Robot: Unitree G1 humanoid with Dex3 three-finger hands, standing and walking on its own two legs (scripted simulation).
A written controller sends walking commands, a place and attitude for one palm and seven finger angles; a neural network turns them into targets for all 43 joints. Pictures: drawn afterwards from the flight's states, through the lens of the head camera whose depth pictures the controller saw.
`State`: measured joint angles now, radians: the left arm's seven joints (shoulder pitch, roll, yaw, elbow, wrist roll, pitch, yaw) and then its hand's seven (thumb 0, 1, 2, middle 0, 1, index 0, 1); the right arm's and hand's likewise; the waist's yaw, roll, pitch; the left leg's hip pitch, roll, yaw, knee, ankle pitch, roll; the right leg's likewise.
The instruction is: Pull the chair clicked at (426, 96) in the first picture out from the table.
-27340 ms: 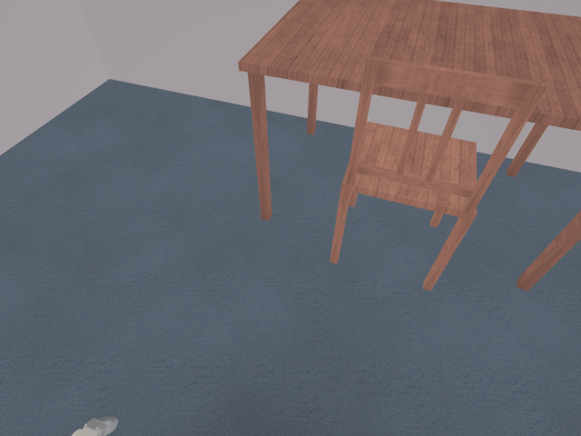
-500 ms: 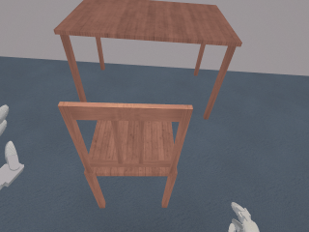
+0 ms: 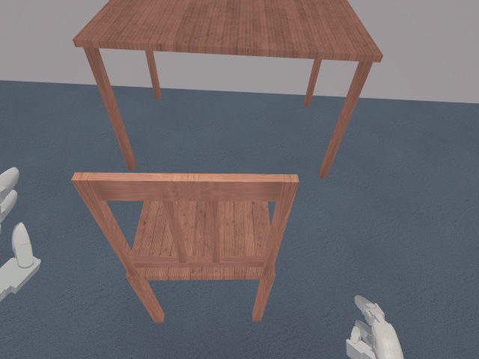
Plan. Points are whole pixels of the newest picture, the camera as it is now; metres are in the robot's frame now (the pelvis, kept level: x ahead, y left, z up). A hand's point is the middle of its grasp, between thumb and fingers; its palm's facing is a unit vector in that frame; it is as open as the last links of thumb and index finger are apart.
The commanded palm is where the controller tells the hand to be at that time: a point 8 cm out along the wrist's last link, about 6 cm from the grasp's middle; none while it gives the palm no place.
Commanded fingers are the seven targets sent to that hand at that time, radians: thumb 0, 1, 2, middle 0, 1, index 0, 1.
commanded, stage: stop stepping back and stand still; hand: left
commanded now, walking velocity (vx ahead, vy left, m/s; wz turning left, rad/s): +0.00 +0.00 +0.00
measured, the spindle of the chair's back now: (176, 233) +0.39 +0.16 -0.10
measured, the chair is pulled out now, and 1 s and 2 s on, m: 0.67 0.67 0.67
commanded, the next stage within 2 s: let the arm hang, fingers relaxed in 0.08 s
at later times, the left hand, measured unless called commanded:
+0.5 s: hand out of the picture +0.02 +0.17 -0.18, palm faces +0.07 -0.98 -0.18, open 6.9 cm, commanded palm none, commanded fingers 0.00 0.90 0.90 -0.20 -0.30 -0.20 -0.30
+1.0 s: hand out of the picture -0.06 +0.13 -0.18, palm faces +0.07 -0.98 -0.17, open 7.4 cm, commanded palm none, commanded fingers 0.00 0.90 0.90 -0.20 -0.30 -0.20 -0.30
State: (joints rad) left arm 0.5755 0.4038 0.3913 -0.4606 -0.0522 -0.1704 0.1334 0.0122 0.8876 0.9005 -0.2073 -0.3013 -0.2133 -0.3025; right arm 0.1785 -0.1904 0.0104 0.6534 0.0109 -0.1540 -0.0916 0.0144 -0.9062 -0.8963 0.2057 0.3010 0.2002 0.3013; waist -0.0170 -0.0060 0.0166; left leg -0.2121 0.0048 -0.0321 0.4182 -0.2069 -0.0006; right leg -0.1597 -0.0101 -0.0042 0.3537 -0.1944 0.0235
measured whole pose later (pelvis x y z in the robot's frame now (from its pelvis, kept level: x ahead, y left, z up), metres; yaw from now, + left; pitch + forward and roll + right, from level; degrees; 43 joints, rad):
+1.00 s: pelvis -0.02 -0.02 -0.01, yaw +2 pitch -1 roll +0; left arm 0.35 0.11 -0.02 1.10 0.01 0.01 0.02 0.00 0.91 0.90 -0.19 -0.30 -0.20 -0.30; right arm 0.36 -0.11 0.01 1.11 -0.02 0.00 -0.03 0.01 -0.91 -0.90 0.20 0.30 0.20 0.30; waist 0.00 0.03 0.03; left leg -0.26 0.00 -0.07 0.48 -0.21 -0.02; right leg -0.23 -0.01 -0.04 0.49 -0.25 -0.01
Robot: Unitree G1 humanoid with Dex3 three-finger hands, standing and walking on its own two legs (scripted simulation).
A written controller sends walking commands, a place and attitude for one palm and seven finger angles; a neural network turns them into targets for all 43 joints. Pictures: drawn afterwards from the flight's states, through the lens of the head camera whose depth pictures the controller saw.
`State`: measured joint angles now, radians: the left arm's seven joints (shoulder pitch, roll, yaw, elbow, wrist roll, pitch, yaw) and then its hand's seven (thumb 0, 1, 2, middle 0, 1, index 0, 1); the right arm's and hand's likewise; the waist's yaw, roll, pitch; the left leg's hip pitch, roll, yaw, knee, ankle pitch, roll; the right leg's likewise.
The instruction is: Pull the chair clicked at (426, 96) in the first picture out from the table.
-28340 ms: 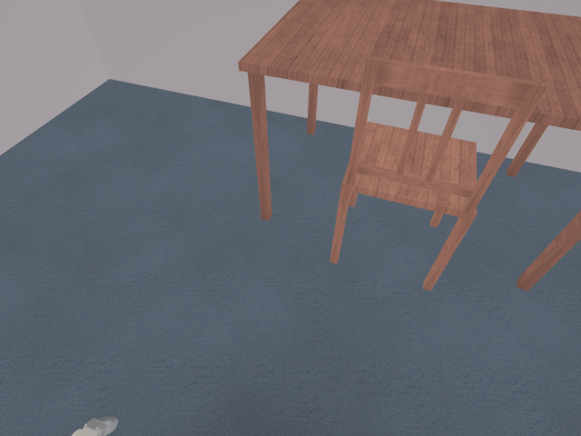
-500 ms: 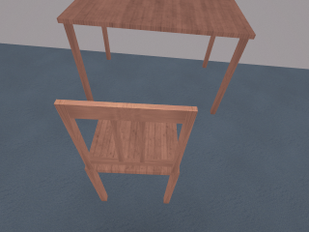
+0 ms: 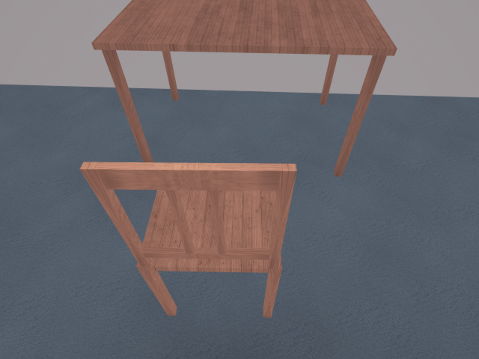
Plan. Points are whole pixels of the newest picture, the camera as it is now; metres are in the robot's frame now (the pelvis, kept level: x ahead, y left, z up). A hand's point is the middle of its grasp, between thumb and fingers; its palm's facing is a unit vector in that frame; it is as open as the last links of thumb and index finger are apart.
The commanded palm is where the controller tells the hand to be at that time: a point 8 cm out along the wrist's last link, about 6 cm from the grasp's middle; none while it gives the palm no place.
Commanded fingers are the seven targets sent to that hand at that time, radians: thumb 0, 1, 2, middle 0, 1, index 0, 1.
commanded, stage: let the arm hang, fingers relaxed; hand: left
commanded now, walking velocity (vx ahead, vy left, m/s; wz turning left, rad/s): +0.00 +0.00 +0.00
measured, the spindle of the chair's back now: (181, 223) +0.42 +0.17 -0.09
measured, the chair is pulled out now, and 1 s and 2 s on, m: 0.67 0.67 0.67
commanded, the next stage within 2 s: look to check the result in 0.28 s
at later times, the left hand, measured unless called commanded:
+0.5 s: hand out of the picture -0.01 +0.15 -0.17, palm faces +0.05 -0.98 -0.17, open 7.4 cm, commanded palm none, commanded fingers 0.00 0.90 0.90 -0.20 -0.30 -0.20 -0.30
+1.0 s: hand out of the picture -0.02 +0.15 -0.17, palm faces +0.06 -0.98 -0.17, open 7.4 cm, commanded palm none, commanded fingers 0.00 0.90 0.90 -0.20 -0.30 -0.20 -0.30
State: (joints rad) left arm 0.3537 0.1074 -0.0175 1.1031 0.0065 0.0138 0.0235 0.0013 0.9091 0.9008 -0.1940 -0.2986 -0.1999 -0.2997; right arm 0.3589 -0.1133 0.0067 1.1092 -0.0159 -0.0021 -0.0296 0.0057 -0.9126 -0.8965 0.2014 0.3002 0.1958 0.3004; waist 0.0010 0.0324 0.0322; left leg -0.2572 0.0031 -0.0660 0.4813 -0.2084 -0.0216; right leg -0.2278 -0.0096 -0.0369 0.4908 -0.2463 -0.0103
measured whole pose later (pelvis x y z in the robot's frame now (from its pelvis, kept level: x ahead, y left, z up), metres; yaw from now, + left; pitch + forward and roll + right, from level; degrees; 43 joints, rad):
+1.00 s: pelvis +0.00 -0.01 +0.00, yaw +1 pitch -1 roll +0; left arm 0.33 0.11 0.00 1.09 0.01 0.01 0.03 0.00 0.91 0.90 -0.19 -0.30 -0.20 -0.30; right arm 0.33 -0.11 0.00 1.12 -0.02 -0.01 -0.04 0.00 -0.91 -0.90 0.20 0.30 0.20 0.30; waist 0.00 0.02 0.04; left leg -0.25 0.01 -0.08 0.46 -0.20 -0.03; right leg -0.21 0.00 -0.05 0.47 -0.24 -0.02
